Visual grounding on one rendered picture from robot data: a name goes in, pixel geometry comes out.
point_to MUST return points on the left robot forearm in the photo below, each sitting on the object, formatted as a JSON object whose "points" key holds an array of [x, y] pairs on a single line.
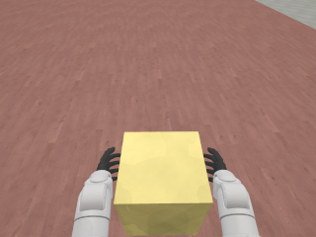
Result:
{"points": [[93, 209]]}

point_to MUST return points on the robot left hand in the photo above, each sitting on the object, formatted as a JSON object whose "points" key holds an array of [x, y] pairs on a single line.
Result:
{"points": [[105, 163]]}

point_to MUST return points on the robot right hand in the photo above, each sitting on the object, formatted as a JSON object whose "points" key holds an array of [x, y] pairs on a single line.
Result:
{"points": [[217, 163]]}

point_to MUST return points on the right robot forearm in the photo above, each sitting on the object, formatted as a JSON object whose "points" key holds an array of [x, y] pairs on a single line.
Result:
{"points": [[235, 209]]}

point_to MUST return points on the carton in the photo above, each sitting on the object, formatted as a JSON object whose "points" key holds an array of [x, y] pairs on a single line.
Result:
{"points": [[162, 186]]}

